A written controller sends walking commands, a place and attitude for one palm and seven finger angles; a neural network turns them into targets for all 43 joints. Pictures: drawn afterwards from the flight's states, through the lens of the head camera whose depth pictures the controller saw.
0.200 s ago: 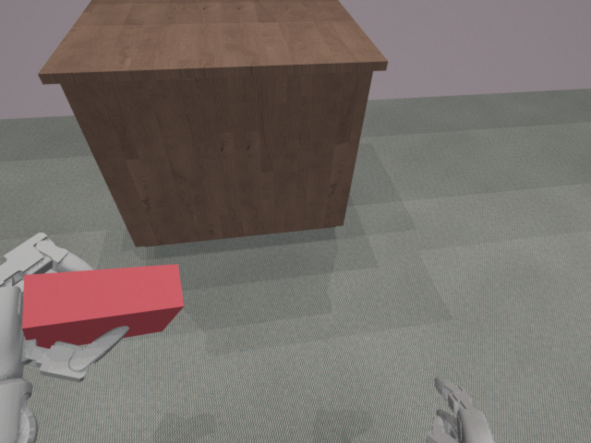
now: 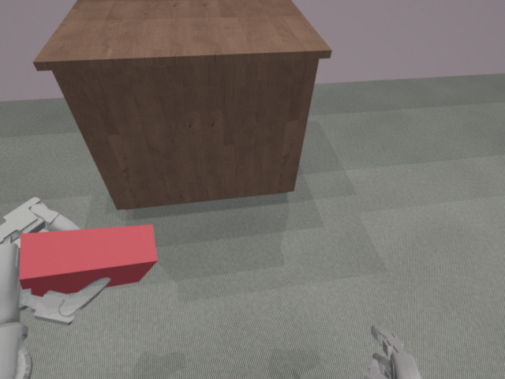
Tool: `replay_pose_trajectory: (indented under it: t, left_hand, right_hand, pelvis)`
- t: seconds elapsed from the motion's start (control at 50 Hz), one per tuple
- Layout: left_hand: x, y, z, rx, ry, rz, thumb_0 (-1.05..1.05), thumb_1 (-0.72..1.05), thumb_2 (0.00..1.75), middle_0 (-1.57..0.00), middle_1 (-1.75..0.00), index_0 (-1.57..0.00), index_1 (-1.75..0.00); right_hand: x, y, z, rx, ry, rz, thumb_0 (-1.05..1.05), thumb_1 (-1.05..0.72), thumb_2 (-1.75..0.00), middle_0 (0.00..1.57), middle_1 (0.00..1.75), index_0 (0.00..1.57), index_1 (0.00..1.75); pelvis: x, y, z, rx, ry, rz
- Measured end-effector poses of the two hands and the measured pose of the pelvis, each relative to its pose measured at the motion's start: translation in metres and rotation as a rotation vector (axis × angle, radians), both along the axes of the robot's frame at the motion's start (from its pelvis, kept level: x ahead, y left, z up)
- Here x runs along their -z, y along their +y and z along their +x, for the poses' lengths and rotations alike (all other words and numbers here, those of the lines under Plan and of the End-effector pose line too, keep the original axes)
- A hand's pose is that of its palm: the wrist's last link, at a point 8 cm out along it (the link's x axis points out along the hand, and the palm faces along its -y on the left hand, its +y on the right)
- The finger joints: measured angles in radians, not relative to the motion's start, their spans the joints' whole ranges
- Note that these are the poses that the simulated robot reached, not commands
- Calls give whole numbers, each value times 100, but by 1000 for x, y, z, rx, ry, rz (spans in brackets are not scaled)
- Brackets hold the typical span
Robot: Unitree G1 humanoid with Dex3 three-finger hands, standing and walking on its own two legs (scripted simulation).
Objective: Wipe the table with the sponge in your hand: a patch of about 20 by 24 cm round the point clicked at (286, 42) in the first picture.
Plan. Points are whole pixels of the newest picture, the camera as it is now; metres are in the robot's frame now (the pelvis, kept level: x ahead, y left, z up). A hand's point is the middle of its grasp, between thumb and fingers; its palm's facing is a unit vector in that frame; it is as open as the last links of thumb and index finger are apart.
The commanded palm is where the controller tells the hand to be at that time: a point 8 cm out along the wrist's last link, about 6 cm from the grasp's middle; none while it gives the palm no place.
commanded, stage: stand and wait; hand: left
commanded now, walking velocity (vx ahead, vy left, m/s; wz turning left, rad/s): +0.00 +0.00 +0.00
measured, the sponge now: (110, 259) +0.23 +0.20 +0.13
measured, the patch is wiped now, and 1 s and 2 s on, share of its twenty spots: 0.00 0.00 0.00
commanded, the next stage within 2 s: look at it before walking up in 0.06 s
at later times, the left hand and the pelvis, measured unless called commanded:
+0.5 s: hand (63, 262) +0.21 +0.24 +0.16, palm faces +0.43 -0.82 -0.38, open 9.2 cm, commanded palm +0.16 +0.28 +0.18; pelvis +0.00 +0.00 +0.00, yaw +0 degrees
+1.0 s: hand (93, 195) +0.31 +0.25 +0.16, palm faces +0.45 -0.80 -0.40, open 9.2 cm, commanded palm +0.26 +0.27 +0.18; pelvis +0.10 -0.01 -0.01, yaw +0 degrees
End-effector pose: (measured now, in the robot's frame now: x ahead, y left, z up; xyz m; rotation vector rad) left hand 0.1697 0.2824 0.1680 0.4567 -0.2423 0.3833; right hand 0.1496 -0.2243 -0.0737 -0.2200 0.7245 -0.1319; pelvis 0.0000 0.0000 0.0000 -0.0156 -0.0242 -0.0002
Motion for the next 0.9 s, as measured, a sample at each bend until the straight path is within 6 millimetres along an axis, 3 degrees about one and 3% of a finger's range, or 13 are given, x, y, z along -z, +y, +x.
replay_pose_trajectory:
  t: [0.36, 0.48, 0.6, 0.76, 0.9]
  left_hand:
    - [-1, -2, -7, -1, 1, 7, 0, -42, 103, -83, -139, -83, -139]
    - [-3, -4, -6, -14, -11, 7, 0, -42, 103, -83, -139, -83, -139]
    - [-5, -8, 8, -27, -46, 32, 0, -42, 103, -83, -139, -83, -139]
    - [4, -31, 36, -12, -36, -4, 0, -42, 103, -83, -139, -83, -139]
    - [-5, -14, 66, -4, -40, 41, 0, -42, 103, -83, -139, -83, -139]
  right_hand:
    - [1, -6, -8, 8, 0, -3, 1, -90, -89, 21, 30, 21, 30]
    - [2, -9, -6, 20, 4, -14, 1, -90, -89, 21, 30, 21, 30]
    - [13, -15, 2, 27, 9, -10, 1, -90, -89, 21, 30, 21, 30]
    - [26, -32, 18, 12, 92, 1, 1, -90, -89, 21, 30, 21, 30]
    - [11, -34, 58, 0, 120, -67, 1, -90, -89, 21, 30, 21, 30]
  pelvis:
    - [1, -2, -5, -1, -5, 0]
    - [1, -3, 2, 0, 3, -1]
    - [9, -12, 12, -5, -11, -7]
    - [9, -26, 42, -36, 1, 13]
    - [4, -16, 74, -43, 21, 22]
